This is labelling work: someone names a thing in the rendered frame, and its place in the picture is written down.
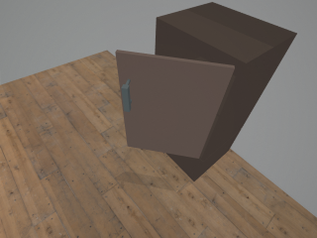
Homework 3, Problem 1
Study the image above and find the cupboard door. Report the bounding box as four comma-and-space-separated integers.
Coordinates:
115, 50, 235, 159

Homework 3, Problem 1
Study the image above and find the handle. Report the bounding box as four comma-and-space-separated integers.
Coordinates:
121, 78, 132, 112

